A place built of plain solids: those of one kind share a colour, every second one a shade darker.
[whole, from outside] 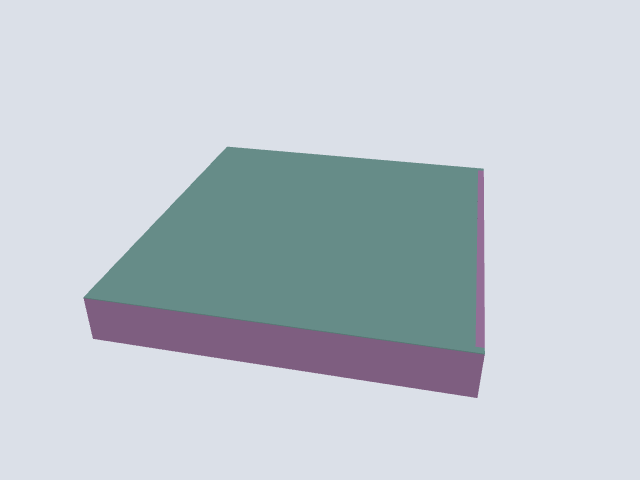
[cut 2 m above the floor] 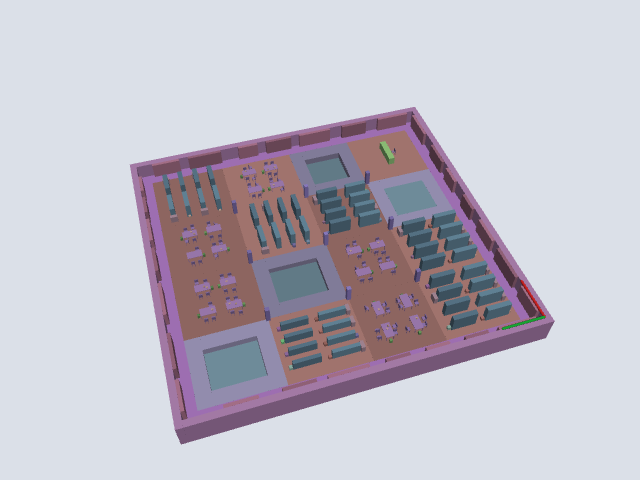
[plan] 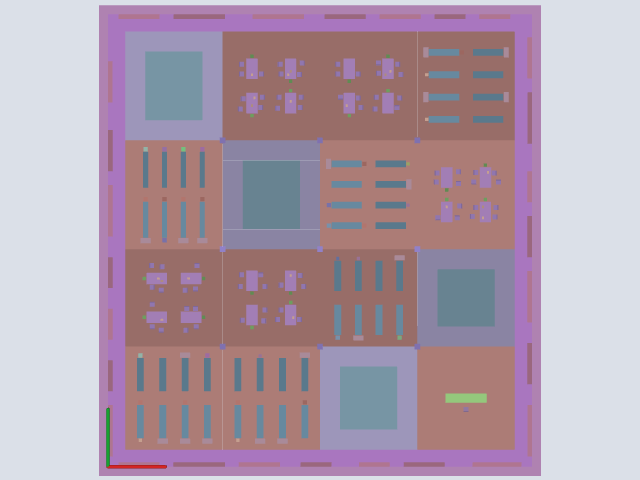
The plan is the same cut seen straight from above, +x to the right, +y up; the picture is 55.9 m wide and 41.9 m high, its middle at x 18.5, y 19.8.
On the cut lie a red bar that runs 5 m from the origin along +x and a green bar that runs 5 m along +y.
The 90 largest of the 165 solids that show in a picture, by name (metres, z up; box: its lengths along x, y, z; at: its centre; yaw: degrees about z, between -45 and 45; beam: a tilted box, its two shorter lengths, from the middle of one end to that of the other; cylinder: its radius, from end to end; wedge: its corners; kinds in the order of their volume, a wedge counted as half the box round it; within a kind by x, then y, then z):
{
 "floor_bay_1": {"box": [8.5, 9.0, 1.5], "at": [5.75, 6.0, -0.75]},
 "floor_bay_2": {"box": [8.5, 8.5, 1.5], "at": [5.75, 14.75, -0.75]},
 "floor_bay_3": {"box": [8.5, 9.5, 1.5], "at": [5.75, 23.75, -0.75]},
 "floor_bay_4": {"box": [8.5, 9.0, 1.5], "at": [14.25, 6.0, -0.75]},
 "floor_bay_5": {"box": [8.5, 8.5, 1.5], "at": [14.25, 14.75, -0.75]},
 "floor_bay_6": {"box": [8.5, 9.5, 1.5], "at": [14.25, 33.25, -0.75]},
 "floor_bay_7": {"box": [8.5, 8.5, 1.5], "at": [22.75, 14.75, -0.75]},
 "floor_bay_8": {"box": [8.5, 9.5, 1.5], "at": [22.75, 23.75, -0.75]},
 "floor_bay_9": {"box": [8.5, 9.5, 1.5], "at": [22.75, 33.25, -0.75]},
 "floor_bay_10": {"box": [8.5, 9.0, 1.5], "at": [31.25, 6.0, -0.75]},
 "floor_bay_11": {"box": [8.5, 9.5, 1.5], "at": [31.25, 23.75, -0.75]},
 "floor_bay_12": {"box": [8.5, 9.5, 1.5], "at": [31.25, 33.25, -0.75]},
 "wall_1": {"box": [0.8, 39.5, 5.2], "at": [-0.4, 19.75, 1.1]},
 "wall_2": {"box": [38.6, 0.8, 5.2], "at": [18.5, -0.4, 1.1]},
 "wall_3": {"box": [38.6, 0.8, 5.2], "at": [18.5, 39.9, 1.1]},
 "wall_4": {"box": [0.8, 39.5, 5.2], "at": [37.4, 19.75, 1.1]},
 "floor_aisle_1": {"box": [1.5, 36.5, 1.5], "at": [0.75, 19.75, -0.75]},
 "floor_aisle_2": {"box": [37.0, 1.5, 1.5], "at": [18.5, 0.75, -0.75]},
 "floor_aisle_3": {"box": [37.0, 1.5, 1.5], "at": [18.5, 38.75, -0.75]},
 "floor_aisle_4": {"box": [1.5, 36.5, 1.5], "at": [36.25, 19.75, -0.75]},
 "floor_rim_1": {"box": [1.75, 6.0, 1.5], "at": [2.37, 33.25, -0.75]},
 "floor_rim_2": {"box": [8.5, 1.75, 1.5], "at": [5.75, 29.37, -0.75]},
 "floor_rim_3": {"box": [8.5, 1.75, 1.5], "at": [5.75, 37.13, -0.75]},
 "floor_rim_4": {"box": [1.75, 6.0, 1.5], "at": [9.13, 33.25, -0.75]},
 "floor_rim_5": {"box": [1.75, 6.0, 1.5], "at": [10.87, 23.75, -0.75]},
 "floor_rim_6": {"box": [8.5, 1.75, 1.5], "at": [14.25, 19.87, -0.75]},
 "floor_rim_7": {"box": [8.5, 1.75, 1.5], "at": [14.25, 27.63, -0.75]},
 "floor_rim_8": {"box": [1.75, 6.0, 1.5], "at": [17.63, 23.75, -0.75]},
 "floor_rim_9": {"box": [1.75, 5.5, 1.5], "at": [19.37, 6.0, -0.75]},
 "floor_rim_10": {"box": [8.5, 1.75, 1.5], "at": [22.75, 2.37, -0.75]},
 "floor_rim_11": {"box": [8.5, 1.75, 1.5], "at": [22.75, 9.63, -0.75]},
 "floor_rim_12": {"box": [1.75, 5.5, 1.5], "at": [26.13, 6.0, -0.75]},
 "floor_rim_13": {"box": [1.75, 5.0, 1.5], "at": [27.87, 14.75, -0.75]},
 "floor_rim_14": {"box": [8.5, 1.75, 1.5], "at": [31.25, 11.37, -0.75]},
 "floor_rim_15": {"box": [8.5, 1.75, 1.5], "at": [31.25, 18.13, -0.75]},
 "floor_rim_16": {"box": [1.75, 5.0, 1.5], "at": [34.63, 14.75, -0.75]},
 "ceil_hall_1": {"box": [38.6, 41.1, 0.1], "at": [18.5, 19.75, 3.65]},
 "range_1": {"box": [0.6, 2.9, 2.1], "at": [2.83, 3.95, 1.05]},
 "range_2": {"box": [0.6, 2.9, 2.1], "at": [2.83, 8.05, 1.05]},
 "range_3": {"box": [0.6, 2.9, 2.1], "at": [4.78, 3.95, 1.05]},
 "range_4": {"box": [0.6, 2.9, 2.1], "at": [4.78, 8.05, 1.05]},
 "range_5": {"box": [0.6, 2.9, 2.1], "at": [6.72, 3.95, 1.05]},
 "range_6": {"box": [0.6, 2.9, 2.1], "at": [6.72, 8.05, 1.05]},
 "range_7": {"box": [0.6, 2.9, 2.1], "at": [8.68, 3.95, 1.05]},
 "range_8": {"box": [0.6, 2.9, 2.1], "at": [8.68, 8.05, 1.05]},
 "range_9": {"box": [0.6, 2.9, 2.1], "at": [11.32, 3.95, 1.05]},
 "range_10": {"box": [0.6, 2.9, 2.1], "at": [11.32, 8.05, 1.05]},
 "range_11": {"box": [0.6, 2.9, 2.1], "at": [13.28, 3.95, 1.05]},
 "range_12": {"box": [0.6, 2.9, 2.1], "at": [13.28, 8.05, 1.05]},
 "range_13": {"box": [0.6, 2.9, 2.1], "at": [15.22, 3.95, 1.05]},
 "range_14": {"box": [0.6, 2.9, 2.1], "at": [15.22, 8.05, 1.05]},
 "range_15": {"box": [0.6, 2.9, 2.1], "at": [17.18, 3.95, 1.05]},
 "range_16": {"box": [0.6, 2.9, 2.1], "at": [17.18, 8.05, 1.05]},
 "range_17": {"box": [0.6, 2.65, 2.1], "at": [20.05, 12.82, 1.05]},
 "range_18": {"box": [0.6, 2.65, 2.1], "at": [20.05, 16.68, 1.05]},
 "range_19": {"box": [2.65, 0.6, 2.1], "at": [20.82, 21.05, 1.05]},
 "range_20": {"box": [2.65, 0.6, 2.1], "at": [20.82, 22.85, 1.05]},
 "range_21": {"box": [2.65, 0.6, 2.1], "at": [20.82, 24.65, 1.05]},
 "range_22": {"box": [2.65, 0.6, 2.1], "at": [20.82, 26.45, 1.05]},
 "range_23": {"box": [0.6, 2.65, 2.1], "at": [21.85, 12.82, 1.05]},
 "range_24": {"box": [0.6, 2.65, 2.1], "at": [21.85, 16.68, 1.05]},
 "range_25": {"box": [0.6, 2.65, 2.1], "at": [23.65, 12.82, 1.05]},
 "range_26": {"box": [0.6, 2.65, 2.1], "at": [23.65, 16.68, 1.05]},
 "range_27": {"box": [2.65, 0.6, 2.1], "at": [24.68, 21.05, 1.05]},
 "range_28": {"box": [2.65, 0.6, 2.1], "at": [24.68, 22.85, 1.05]},
 "range_29": {"box": [2.65, 0.6, 2.1], "at": [24.68, 24.65, 1.05]},
 "range_30": {"box": [2.65, 0.6, 2.1], "at": [24.68, 26.45, 1.05]},
 "range_31": {"box": [0.6, 2.65, 2.1], "at": [25.45, 12.82, 1.05]},
 "range_32": {"box": [0.6, 2.65, 2.1], "at": [25.45, 16.68, 1.05]},
 "range_33": {"box": [2.65, 0.6, 2.1], "at": [29.32, 30.32, 1.05]},
 "range_34": {"box": [2.65, 0.6, 2.1], "at": [29.32, 32.27, 1.05]},
 "range_35": {"box": [2.65, 0.6, 2.1], "at": [29.32, 34.23, 1.05]},
 "range_36": {"box": [2.65, 0.6, 2.1], "at": [29.32, 36.17, 1.05]},
 "range_37": {"box": [2.65, 0.6, 2.1], "at": [33.17, 30.32, 1.05]},
 "range_38": {"box": [2.65, 0.6, 2.1], "at": [33.17, 32.27, 1.05]},
 "range_39": {"box": [2.65, 0.6, 2.1], "at": [33.17, 34.23, 1.05]},
 "range_40": {"box": [2.65, 0.6, 2.1], "at": [33.17, 36.17, 1.05]},
 "floor_well_1": {"box": [5.0, 6.0, 0.6], "at": [5.75, 33.25, -1.2]},
 "floor_well_2": {"box": [5.0, 6.0, 0.74], "at": [14.25, 23.75, -1.13]},
 "floor_well_3": {"box": [5.0, 5.5, 1.5], "at": [22.75, 6.0, -0.75]},
 "floor_well_4": {"box": [5.0, 5.0, 0.6], "at": [31.25, 14.75, -1.2]},
 "wallshelf_1": {"box": [0.4, 4.5, 2.1], "at": [0.2, 3.15, 1.05]},
 "wallshelf_2": {"box": [0.4, 4.5, 2.1], "at": [0.2, 22.35, 1.05]},
 "wallshelf_3": {"box": [4.5, 0.4, 2.1], "at": [7.95, 0.2, 1.05]},
 "wallshelf_4": {"box": [4.5, 0.4, 2.1], "at": [7.95, 39.3, 1.05]},
 "wallshelf_5": {"box": [4.5, 0.4, 2.1], "at": [14.85, 39.3, 1.05]},
 "wallshelf_6": {"box": [4.3, 0.4, 2.1], "at": [33.95, 0.2, 1.05]},
 "wallshelf_7": {"box": [0.4, 4.5, 2.1], "at": [36.8, 3.15, 1.05]},
 "wallshelf_8": {"box": [0.4, 4.5, 2.1], "at": [36.8, 14.85, 1.05]},
 "wallshelf_9": {"box": [0.4, 4.5, 2.1], "at": [36.8, 30.45, 1.05]}
}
